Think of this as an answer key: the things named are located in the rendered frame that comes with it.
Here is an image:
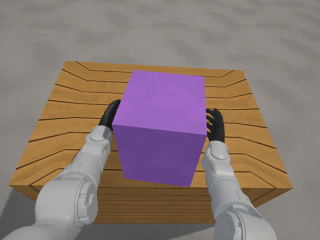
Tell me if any carton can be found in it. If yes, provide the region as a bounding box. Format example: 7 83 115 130
111 70 207 187

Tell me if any robot right forearm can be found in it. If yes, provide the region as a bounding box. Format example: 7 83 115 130
201 140 265 221

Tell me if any left robot hand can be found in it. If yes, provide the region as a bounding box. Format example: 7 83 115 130
98 99 121 132

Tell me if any pedestal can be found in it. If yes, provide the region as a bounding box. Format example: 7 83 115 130
9 61 293 224

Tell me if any robot left forearm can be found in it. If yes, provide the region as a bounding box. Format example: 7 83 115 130
34 125 112 220

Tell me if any robot left upper arm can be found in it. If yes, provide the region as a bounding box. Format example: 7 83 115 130
2 179 98 240

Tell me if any right robot hand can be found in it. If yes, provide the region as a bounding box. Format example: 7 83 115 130
206 108 225 143

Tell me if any robot right upper arm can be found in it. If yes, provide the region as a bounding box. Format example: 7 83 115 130
212 210 277 240

